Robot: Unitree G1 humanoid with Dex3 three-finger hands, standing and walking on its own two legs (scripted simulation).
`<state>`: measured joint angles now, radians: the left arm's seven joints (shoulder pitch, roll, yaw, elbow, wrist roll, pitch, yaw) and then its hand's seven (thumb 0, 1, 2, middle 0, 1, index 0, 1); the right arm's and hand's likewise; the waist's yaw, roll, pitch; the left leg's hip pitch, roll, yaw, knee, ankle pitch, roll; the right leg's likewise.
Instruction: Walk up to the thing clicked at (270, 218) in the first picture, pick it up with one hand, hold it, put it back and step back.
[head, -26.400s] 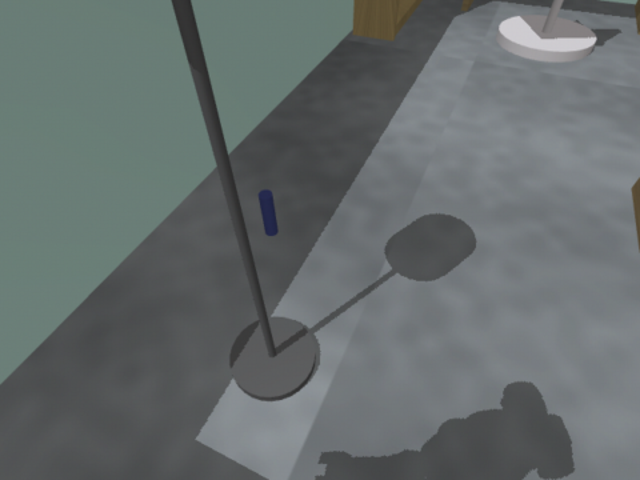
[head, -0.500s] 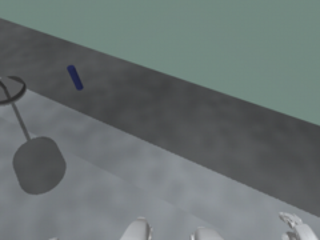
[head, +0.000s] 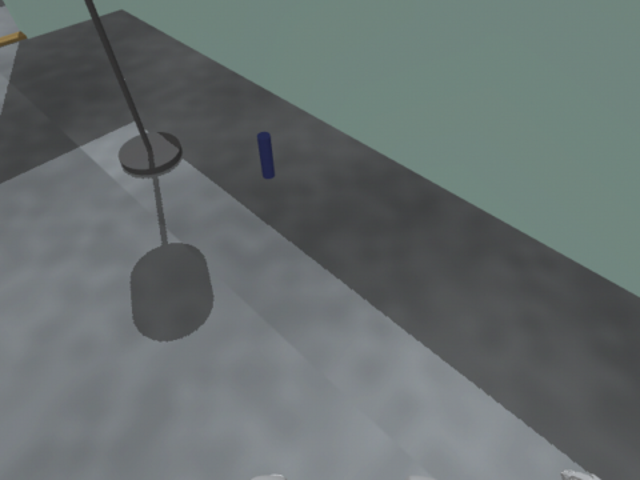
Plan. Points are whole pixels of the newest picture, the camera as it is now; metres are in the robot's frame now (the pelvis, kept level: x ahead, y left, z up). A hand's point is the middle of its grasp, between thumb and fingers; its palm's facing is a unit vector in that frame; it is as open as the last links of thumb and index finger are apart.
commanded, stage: walk up
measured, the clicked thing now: (266, 156) +1.44 +0.29 -0.64
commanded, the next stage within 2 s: stand in 1.12 s
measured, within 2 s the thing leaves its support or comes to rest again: neither
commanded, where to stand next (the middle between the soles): +0.09 -0.04 m, yaw +4 degrees
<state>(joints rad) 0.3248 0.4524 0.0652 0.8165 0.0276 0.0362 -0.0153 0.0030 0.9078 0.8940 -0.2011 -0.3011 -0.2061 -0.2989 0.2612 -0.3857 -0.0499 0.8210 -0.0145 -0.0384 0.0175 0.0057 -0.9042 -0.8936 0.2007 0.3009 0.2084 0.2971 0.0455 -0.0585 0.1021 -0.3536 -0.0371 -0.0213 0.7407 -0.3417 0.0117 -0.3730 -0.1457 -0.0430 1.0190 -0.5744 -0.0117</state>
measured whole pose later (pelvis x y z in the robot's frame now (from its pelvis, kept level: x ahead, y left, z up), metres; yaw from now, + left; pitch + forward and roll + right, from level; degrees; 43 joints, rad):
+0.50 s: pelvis +0.01 -0.01 +0.00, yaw +7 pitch -2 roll +2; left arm 0.22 0.41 0.04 0.91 0.02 0.01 -0.02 0.00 0.90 0.89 -0.21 -0.30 -0.21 -0.30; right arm 0.24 -0.40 -0.04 0.94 -0.02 -0.03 0.00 0.00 -0.91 -0.89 0.20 0.30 0.21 0.30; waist 0.04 -0.04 0.09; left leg -0.30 -0.06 0.03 0.71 -0.38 0.04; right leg -0.40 -0.16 -0.05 0.79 -0.37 0.01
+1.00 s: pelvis +0.02 -0.02 +0.03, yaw +8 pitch -2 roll +0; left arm 0.10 0.37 -0.02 1.05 0.00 -0.02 -0.02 0.00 0.91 0.89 -0.20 -0.30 -0.21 -0.30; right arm 0.08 -0.36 0.00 1.07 0.00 -0.03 0.01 0.00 -0.90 -0.89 0.20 0.30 0.21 0.30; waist 0.02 -0.02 0.06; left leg -0.18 -0.02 -0.01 0.52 -0.30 0.01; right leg -0.24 -0.06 -0.04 0.52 -0.24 0.03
